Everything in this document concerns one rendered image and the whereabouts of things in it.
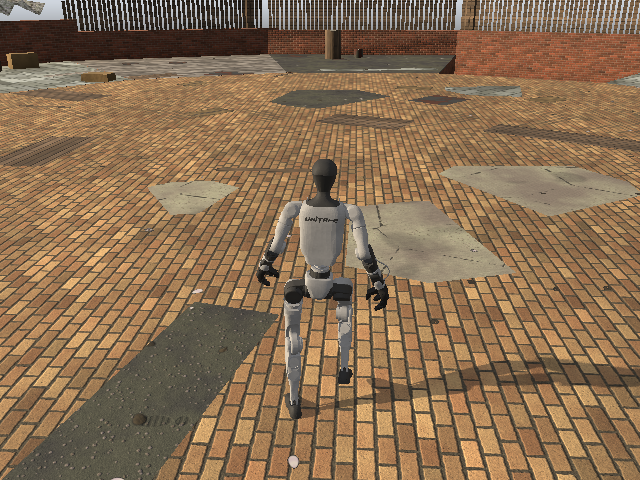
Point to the robot right forearm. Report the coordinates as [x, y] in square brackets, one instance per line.
[373, 270]

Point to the robot torso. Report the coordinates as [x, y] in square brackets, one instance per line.
[321, 238]

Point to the robot left upper arm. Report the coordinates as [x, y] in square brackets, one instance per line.
[291, 210]

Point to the robot right hand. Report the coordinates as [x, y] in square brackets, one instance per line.
[381, 294]

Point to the robot left forearm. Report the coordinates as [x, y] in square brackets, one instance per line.
[268, 258]

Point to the robot right upper arm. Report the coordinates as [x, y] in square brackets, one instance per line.
[354, 214]

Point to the robot right foot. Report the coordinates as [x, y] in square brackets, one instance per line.
[344, 377]

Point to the robot left hand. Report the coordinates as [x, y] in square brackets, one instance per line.
[260, 275]

